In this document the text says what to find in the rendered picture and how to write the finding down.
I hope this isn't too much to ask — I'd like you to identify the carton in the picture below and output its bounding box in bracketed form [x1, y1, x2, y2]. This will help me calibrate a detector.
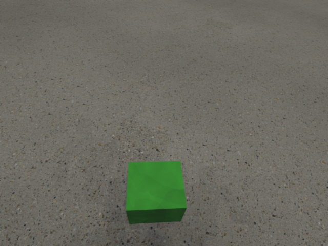
[126, 161, 187, 224]

